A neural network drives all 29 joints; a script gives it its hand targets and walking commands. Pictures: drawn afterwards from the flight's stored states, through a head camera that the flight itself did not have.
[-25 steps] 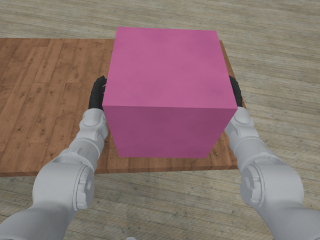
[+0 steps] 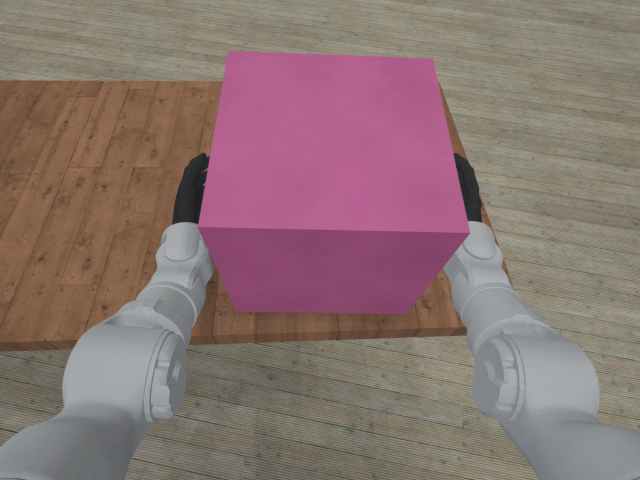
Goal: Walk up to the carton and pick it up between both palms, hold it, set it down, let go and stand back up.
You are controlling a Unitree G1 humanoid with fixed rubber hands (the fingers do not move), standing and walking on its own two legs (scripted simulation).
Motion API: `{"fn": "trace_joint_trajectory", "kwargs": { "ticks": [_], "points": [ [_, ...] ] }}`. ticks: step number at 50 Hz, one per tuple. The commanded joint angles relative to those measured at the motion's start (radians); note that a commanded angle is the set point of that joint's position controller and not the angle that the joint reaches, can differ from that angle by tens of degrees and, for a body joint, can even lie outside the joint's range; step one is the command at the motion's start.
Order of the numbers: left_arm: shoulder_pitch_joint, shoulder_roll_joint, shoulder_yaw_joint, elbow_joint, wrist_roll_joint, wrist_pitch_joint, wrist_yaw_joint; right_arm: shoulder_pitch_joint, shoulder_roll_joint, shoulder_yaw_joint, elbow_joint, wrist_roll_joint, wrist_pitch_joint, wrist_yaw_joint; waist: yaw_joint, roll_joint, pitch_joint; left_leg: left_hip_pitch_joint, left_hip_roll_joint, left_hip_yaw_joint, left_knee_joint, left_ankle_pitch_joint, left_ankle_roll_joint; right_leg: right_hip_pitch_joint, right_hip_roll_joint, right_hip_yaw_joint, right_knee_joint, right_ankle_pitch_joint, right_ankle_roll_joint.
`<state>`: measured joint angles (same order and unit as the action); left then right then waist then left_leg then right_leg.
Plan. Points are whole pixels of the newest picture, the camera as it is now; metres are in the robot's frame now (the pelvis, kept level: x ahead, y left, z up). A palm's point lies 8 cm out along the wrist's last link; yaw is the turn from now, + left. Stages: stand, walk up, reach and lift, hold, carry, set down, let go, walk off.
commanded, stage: reach and lift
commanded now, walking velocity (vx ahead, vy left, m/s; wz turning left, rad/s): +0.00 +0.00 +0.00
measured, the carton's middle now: (326, 195) +0.48 +0.00 +0.04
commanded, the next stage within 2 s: none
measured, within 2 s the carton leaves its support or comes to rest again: neither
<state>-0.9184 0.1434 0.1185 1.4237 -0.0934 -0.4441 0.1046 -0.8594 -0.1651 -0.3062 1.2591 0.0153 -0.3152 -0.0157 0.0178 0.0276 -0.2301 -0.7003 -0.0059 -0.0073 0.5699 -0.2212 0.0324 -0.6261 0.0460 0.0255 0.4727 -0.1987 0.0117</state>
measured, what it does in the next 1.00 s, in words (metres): stands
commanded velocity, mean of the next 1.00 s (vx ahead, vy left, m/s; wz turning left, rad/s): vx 0.00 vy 0.00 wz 0.00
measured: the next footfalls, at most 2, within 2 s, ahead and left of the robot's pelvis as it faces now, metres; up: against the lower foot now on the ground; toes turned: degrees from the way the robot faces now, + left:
none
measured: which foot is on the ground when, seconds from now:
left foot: down 0.00-1.00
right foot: down 0.00-1.00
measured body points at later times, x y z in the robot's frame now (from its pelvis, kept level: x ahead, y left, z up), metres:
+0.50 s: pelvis +0.00 +0.00 +0.00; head +0.05 +0.00 +0.45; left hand +0.43 +0.18 +0.06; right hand +0.44 -0.18 +0.06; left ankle +0.01 +0.09 -0.73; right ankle +0.00 -0.13 -0.73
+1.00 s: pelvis -0.04 -0.01 +0.01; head -0.05 +0.00 +0.45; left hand +0.39 +0.18 +0.14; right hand +0.40 -0.18 +0.15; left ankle +0.01 +0.09 -0.73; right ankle +0.00 -0.13 -0.73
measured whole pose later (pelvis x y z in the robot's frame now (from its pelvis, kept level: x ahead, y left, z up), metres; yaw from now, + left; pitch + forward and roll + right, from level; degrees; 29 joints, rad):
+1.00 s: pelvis -0.04 -0.01 +0.01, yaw +0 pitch +15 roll -2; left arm -0.85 0.18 0.03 1.04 -0.21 0.08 0.13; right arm -0.83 -0.16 -0.24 0.99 0.04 0.11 -0.07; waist 0.02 -0.01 -0.32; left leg -0.62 -0.01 -0.01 0.48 -0.12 0.02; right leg -0.56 0.04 0.03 0.42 -0.12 0.00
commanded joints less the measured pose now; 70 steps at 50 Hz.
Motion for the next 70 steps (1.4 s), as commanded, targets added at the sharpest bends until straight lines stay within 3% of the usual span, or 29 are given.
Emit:
{"fn": "trace_joint_trajectory", "kwargs": {
  "ticks": [1, 8, 10, 11, 12, 14, 19, 22, 24, 28, 31, 34, 35, 38, 40, 42, 46, 47, 50, 52, 53, 54, 56, 57, 59, 60, 64, 67, 70],
  "points": [
    [-0.783, -0.674, -0.222, -0.251, 0.085, -0.106, -0.165, -0.676, 0.721, 0.247, -0.225, -0.234, -0.130, 0.118, -0.085, -0.005, -0.775, 0.533, 0.039, 0.004, -0.024, 0.493, -0.100, 0.317, -0.005, -0.061, -0.025, 0.430, -0.001],
    [-0.759, -0.680, -0.238, -0.258, 0.080, -0.108, -0.161, -0.669, 0.734, 0.309, -0.222, -0.204, -0.134, 0.118, -0.046, 0.010, -0.780, 0.511, 0.028, 0.009, -0.039, 0.459, -0.097, 0.324, -0.002, -0.053, -0.039, 0.375, -0.007],
    [-0.761, -0.702, -0.270, -0.280, 0.057, -0.097, -0.158, -0.659, 0.734, 0.321, -0.220, -0.197, -0.123, 0.113, -0.076, 0.013, -0.761, 0.541, 0.031, 0.004, -0.036, 0.486, -0.103, 0.303, 0.004, -0.056, -0.055, 0.368, -0.005],
    [-0.769, -0.705, -0.278, -0.324, 0.052, -0.095, -0.151, -0.653, 0.741, 0.361, -0.241, -0.180, -0.120, 0.115, -0.050, 0.019, -0.801, 0.552, 0.029, 0.004, -0.028, 0.521, -0.105, 0.318, 0.006, -0.052, -0.044, 0.401, -0.005],
    [-0.747, -0.731, -0.303, -0.325, 0.043, -0.088, -0.145, -0.651, 0.733, 0.356, -0.241, -0.166, -0.114, 0.114, -0.070, 0.027, -0.807, 0.582, 0.037, -0.013, -0.029, 0.551, -0.110, 0.296, 0.015, -0.062, -0.047, 0.392, -0.008],
    [-0.747, -0.736, -0.317, -0.348, 0.034, -0.075, -0.140, -0.665, 0.746, 0.388, -0.274, -0.137, -0.104, 0.118, -0.047, 0.026, -0.827, 0.597, 0.039, -0.013, -0.009, 0.573, -0.110, 0.290, 0.016, -0.055, -0.047, 0.385, -0.006],
    [-0.718, -0.766, -0.363, -0.416, -0.016, -0.032, -0.134, -0.685, 0.773, 0.460, -0.365, -0.073, -0.059, 0.105, -0.046, -0.015, -0.834, 0.593, 0.029, -0.013, 0.006, 0.590, -0.104, 0.344, 0.018, -0.044, -0.043, 0.449, 0.007],
    [-0.728, -0.819, -0.427, -0.541, -0.054, 0.005, -0.124, -0.696, 0.803, 0.517, -0.454, -0.012, -0.026, 0.098, -0.042, -0.001, -0.885, 0.638, 0.029, -0.034, 0.022, 0.688, -0.114, 0.379, 0.027, -0.039, -0.031, 0.546, 0.011],
    [-0.736, -0.849, -0.474, -0.641, -0.079, 0.030, -0.112, -0.700, 0.809, 0.543, -0.550, 0.029, -0.013, 0.089, -0.069, 0.006, -0.945, 0.689, 0.028, -0.059, 0.046, 0.779, -0.123, 0.390, 0.040, -0.043, -0.024, 0.600, 0.015],
    [-0.761, -0.846, -0.511, -0.860, -0.093, 0.084, -0.090, -0.686, 0.836, 0.611, -0.655, 0.094, 0.042, 0.081, -0.054, 0.021, -0.990, 0.749, 0.021, -0.071, 0.047, 0.821, -0.128, 0.413, 0.045, -0.031, -0.027, 0.654, 0.023],
    [-0.713, -0.836, -0.513, -0.875, -0.075, 0.161, -0.098, -0.676, 0.819, 0.605, -0.710, 0.103, 0.097, 0.065, -0.078, -0.004, -0.881, 0.735, 0.016, -0.075, 0.029, 0.770, -0.120, 0.441, 0.038, -0.027, -0.051, 0.669, 0.031],
    [-0.706, -0.827, -0.500, -0.848, -0.076, 0.234, -0.109, -0.734, 0.780, 0.572, -0.707, 0.120, 0.158, 0.070, -0.075, -0.018, -0.774, 0.697, 0.015, -0.076, -0.018, 0.601, -0.102, 0.417, 0.030, -0.028, -0.087, 0.485, 0.026],
    [-0.691, -0.836, -0.492, -0.882, -0.078, 0.258, -0.108, -0.704, 0.786, 0.590, -0.692, 0.133, 0.183, 0.073, -0.053, -0.031, -0.759, 0.713, 0.016, -0.071, -0.027, 0.605, -0.101, 0.445, 0.029, -0.028, -0.096, 0.463, 0.022],
    [-0.763, -0.820, -0.471, -0.895, -0.080, 0.325, -0.120, -0.776, 0.757, 0.540, -0.713, 0.142, 0.214, 0.081, -0.049, -0.020, -0.747, 0.724, 0.013, -0.074, -0.056, 0.517, -0.095, 0.395, 0.024, -0.033, -0.113, 0.355, 0.018],
    [-0.772, -0.812, -0.436, -0.832, -0.084, 0.373, -0.119, -0.849, 0.747, 0.504, -0.712, 0.142, 0.242, 0.087, -0.021, -0.046, -0.663, 0.671, 0.016, -0.068, -0.100, 0.366, -0.082, 0.392, 0.016, -0.028, -0.129, 0.249, 0.010],
    [-0.868, -0.782, -0.393, -0.800, -0.081, 0.412, -0.128, -0.869, 0.725, 0.418, -0.648, 0.119, 0.273, 0.091, -0.052, -0.025, -0.581, 0.627, 0.017, -0.074, -0.143, 0.218, -0.081, 0.374, 0.002, -0.032, -0.133, 0.149, 0.002],
    [-0.999, -0.785, -0.353, -0.752, -0.086, 0.457, -0.126, -0.977, 0.710, 0.314, -0.546, 0.096, 0.310, 0.117, -0.039, 0.020, -0.526, 0.578, 0.031, -0.071, -0.224, -0.025, -0.085, 0.339, -0.004, -0.039, -0.143, -0.022, -0.028],
    [-1.041, -0.779, -0.353, -0.805, -0.086, 0.460, -0.120, -0.965, 0.702, 0.291, -0.536, 0.079, 0.318, 0.121, -0.052, 0.027, -0.557, 0.594, 0.038, -0.079, -0.237, -0.047, -0.087, 0.359, -0.005, -0.043, -0.130, -0.007, -0.025],
    [-0.999, -0.774, -0.326, -0.741, -0.058, 0.503, -0.106, -0.910, 0.638, 0.234, -0.415, 0.059, 0.356, 0.136, -0.055, 0.087, -0.542, 0.600, 0.050, -0.078, -0.280, -0.130, -0.097, 0.331, -0.007, -0.035, -0.140, -0.080, -0.037],
    [-0.930, -0.732, -0.272, -0.688, -0.035, 0.525, -0.125, -0.901, 0.637, 0.234, -0.427, 0.045, 0.370, 0.130, -0.038, 0.040, -0.529, 0.603, 0.038, -0.057, -0.273, -0.102, -0.078, 0.380, -0.021, -0.012, -0.155, -0.054, -0.031],
    [-0.869, -0.692, -0.216, -0.639, -0.011, 0.546, -0.137, -0.897, 0.650, 0.247, -0.431, 0.043, 0.383, 0.121, -0.003, 0.004, -0.476, 0.594, 0.012, -0.030, -0.261, -0.070, -0.060, 0.403, -0.024, -0.001, -0.174, -0.058, -0.025],
    [-0.885, -0.679, -0.216, -0.671, -0.004, 0.549, -0.145, -0.859, 0.640, 0.232, -0.396, 0.028, 0.392, 0.112, -0.030, 0.028, -0.457, 0.596, 0.009, -0.030, -0.268, -0.051, -0.061, 0.422, -0.029, -0.001, -0.176, -0.028, -0.024],
    [-0.782, -0.633, -0.121, -0.592, 0.049, 0.572, -0.169, -0.877, 0.662, 0.255, -0.431, 0.032, 0.396, 0.100, 0.025, -0.033, -0.450, 0.586, -0.008, -0.006, -0.264, -0.004, -0.031, 0.463, -0.033, 0.013, -0.189, -0.030, -0.004],
    [-0.770, -0.640, -0.144, -0.603, 0.045, 0.580, -0.175, -0.898, 0.656, 0.273, -0.472, 0.041, 0.392, 0.094, 0.018, -0.019, -0.463, 0.586, -0.011, -0.003, -0.267, 0.003, -0.029, 0.480, -0.032, 0.005, -0.189, -0.026, -0.002],
    [-0.773, -0.585, -0.093, -0.593, 0.064, 0.588, -0.193, -0.952, 0.698, 0.317, -0.522, 0.061, 0.393, 0.080, 0.061, -0.060, -0.454, 0.548, -0.026, 0.019, -0.266, 0.033, 0.001, 0.531, -0.038, 0.014, -0.188, 0.013, 0.017],
    [-0.755, -0.563, -0.078, -0.617, 0.057, 0.587, -0.204, -0.939, 0.730, 0.354, -0.554, 0.071, 0.405, 0.067, 0.057, -0.114, -0.460, 0.526, -0.044, 0.028, -0.266, 0.047, 0.014, 0.603, -0.046, 0.025, -0.187, 0.063, 0.031],
    [-0.749, -0.582, -0.157, -0.827, 0.017, 0.590, -0.213, -0.939, 0.826, 0.524, -0.722, 0.171, 0.413, 0.030, 0.074, -0.119, -0.663, 0.529, -0.064, 0.022, -0.244, 0.212, 0.006, 0.760, -0.055, 0.037, -0.141, 0.363, 0.062],
    [-0.652, -0.648, -0.247, -0.994, 0.000, 0.633, -0.207, -0.872, 0.847, 0.636, -0.903, 0.260, 0.433, -0.017, 0.038, -0.088, -0.815, 0.593, -0.086, 0.009, -0.178, 0.417, -0.023, 0.863, -0.041, 0.034, -0.094, 0.705, 0.078],
    [-0.690, -0.685, -0.307, -1.173, -0.022, 0.669, -0.195, -0.837, 0.860, 0.649, -0.976, 0.297, 0.459, -0.045, 0.009, -0.057, -0.815, 0.649, -0.078, -0.015, -0.151, 0.465, -0.044, 0.795, -0.022, 0.014, -0.100, 0.720, 0.081]
  ]
}}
